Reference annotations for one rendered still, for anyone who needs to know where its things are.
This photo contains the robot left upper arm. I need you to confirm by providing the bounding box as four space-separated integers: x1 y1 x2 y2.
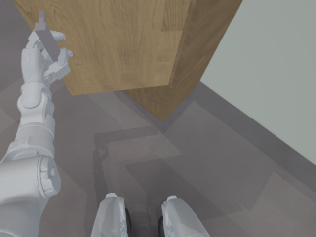
0 154 61 237

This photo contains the left robot forearm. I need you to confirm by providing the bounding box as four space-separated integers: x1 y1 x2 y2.
0 82 56 164

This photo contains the cupboard door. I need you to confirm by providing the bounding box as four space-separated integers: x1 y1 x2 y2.
13 0 191 96

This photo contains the handle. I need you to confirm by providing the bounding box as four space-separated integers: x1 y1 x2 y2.
35 11 61 62

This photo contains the robot left hand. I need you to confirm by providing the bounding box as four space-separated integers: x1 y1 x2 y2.
21 29 73 89

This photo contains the robot left shin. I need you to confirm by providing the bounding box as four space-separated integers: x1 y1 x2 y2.
105 193 128 237

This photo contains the robot left thigh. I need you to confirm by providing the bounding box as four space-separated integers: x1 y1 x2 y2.
91 197 126 237

